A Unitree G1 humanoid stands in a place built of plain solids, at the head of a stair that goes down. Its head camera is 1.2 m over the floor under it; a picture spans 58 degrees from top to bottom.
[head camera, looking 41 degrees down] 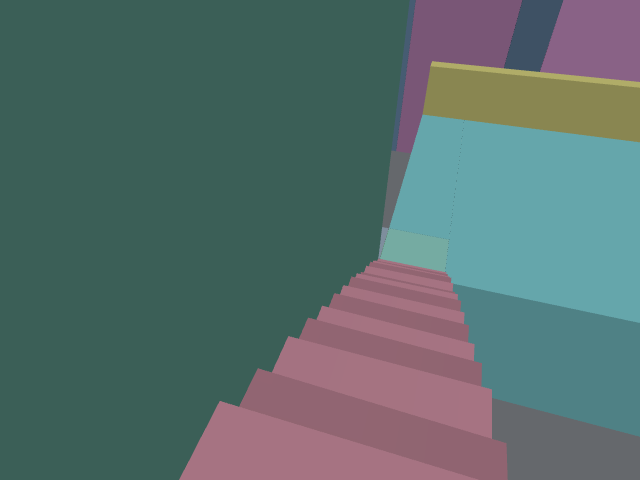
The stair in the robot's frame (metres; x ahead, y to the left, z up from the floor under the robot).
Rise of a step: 0.19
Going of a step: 0.25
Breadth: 0.96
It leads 17 degrees to the right of straight ahead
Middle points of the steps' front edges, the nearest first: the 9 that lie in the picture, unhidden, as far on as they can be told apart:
0.54 -0.07 0.00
0.76 -0.14 -0.19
1.05 -0.22 -0.37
1.30 -0.30 -0.56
1.54 -0.37 -0.75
1.81 -0.46 -0.94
2.06 -0.53 -1.13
2.33 -0.62 -1.31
2.56 -0.69 -1.50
